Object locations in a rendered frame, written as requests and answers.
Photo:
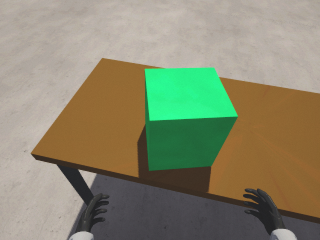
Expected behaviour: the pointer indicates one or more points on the right robot forearm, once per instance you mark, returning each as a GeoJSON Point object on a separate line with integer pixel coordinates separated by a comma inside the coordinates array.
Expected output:
{"type": "Point", "coordinates": [282, 234]}

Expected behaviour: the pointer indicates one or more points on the robot right hand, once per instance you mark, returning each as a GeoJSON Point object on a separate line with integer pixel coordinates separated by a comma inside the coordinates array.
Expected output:
{"type": "Point", "coordinates": [268, 212]}

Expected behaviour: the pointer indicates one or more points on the robot left hand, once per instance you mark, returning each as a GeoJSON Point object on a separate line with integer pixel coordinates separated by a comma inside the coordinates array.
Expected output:
{"type": "Point", "coordinates": [87, 219]}

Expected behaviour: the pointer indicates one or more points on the carton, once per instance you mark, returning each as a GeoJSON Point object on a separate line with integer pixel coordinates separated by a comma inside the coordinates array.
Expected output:
{"type": "Point", "coordinates": [188, 116]}

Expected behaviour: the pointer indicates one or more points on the table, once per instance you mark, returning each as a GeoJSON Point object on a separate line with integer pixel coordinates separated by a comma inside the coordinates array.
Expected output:
{"type": "Point", "coordinates": [274, 144]}

